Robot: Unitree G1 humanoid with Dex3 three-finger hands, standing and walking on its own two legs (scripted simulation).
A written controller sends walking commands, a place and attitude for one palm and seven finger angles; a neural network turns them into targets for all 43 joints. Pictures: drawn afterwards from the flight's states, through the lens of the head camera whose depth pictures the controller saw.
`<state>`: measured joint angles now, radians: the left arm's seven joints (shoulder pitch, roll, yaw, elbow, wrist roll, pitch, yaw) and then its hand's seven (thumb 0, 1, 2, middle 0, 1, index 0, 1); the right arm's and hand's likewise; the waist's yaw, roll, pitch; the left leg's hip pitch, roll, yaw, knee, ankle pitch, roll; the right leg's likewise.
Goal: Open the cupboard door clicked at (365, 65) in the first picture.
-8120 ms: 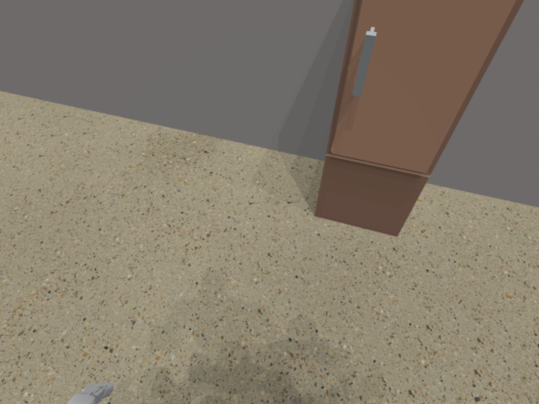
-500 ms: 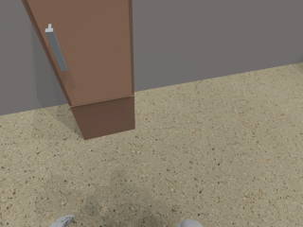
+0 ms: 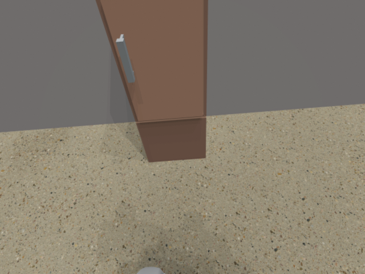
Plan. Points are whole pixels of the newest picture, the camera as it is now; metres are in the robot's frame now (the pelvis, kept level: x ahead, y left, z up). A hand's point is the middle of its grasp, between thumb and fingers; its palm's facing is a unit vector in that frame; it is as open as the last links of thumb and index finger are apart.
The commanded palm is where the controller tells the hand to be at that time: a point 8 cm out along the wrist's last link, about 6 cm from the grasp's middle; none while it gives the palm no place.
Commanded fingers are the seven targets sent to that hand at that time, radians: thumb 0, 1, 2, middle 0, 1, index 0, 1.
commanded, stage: take the last steps up to it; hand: left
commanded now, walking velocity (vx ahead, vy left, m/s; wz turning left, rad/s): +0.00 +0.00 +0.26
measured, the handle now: (127, 59) +0.87 +0.25 +0.03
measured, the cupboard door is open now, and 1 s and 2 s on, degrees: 0 0 0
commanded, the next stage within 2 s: come to a stop and stand still in 1.10 s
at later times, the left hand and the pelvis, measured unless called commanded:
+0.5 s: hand out of the picture +0.04 +0.26 -0.18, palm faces +0.10 -0.98 -0.16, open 7.3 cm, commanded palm none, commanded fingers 0.00 0.90 0.90 -0.20 -0.30 -0.20 -0.30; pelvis +0.04 +0.07 +0.00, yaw +4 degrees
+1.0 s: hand (121, 230) +0.27 +0.20 -0.16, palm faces +0.10 -0.97 -0.23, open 7.1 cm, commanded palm none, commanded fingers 0.00 0.90 0.90 -0.20 -0.30 -0.20 -0.30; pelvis +0.21 +0.01 +0.00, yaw +5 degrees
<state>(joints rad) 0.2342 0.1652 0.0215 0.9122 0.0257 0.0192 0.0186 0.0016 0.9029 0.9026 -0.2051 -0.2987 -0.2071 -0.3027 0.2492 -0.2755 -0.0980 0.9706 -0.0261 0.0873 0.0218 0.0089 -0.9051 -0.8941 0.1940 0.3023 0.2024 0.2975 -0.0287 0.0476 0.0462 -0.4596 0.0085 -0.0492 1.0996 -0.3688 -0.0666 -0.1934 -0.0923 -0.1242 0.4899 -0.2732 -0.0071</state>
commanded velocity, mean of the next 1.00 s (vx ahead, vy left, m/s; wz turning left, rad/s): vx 0.28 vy -0.04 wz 0.02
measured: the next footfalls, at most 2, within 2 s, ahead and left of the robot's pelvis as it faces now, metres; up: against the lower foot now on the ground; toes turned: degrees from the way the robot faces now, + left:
left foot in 0.20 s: +0.01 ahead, +0.15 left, +0.00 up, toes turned +7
right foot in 0.76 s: +0.28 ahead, -0.08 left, +0.00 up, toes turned -5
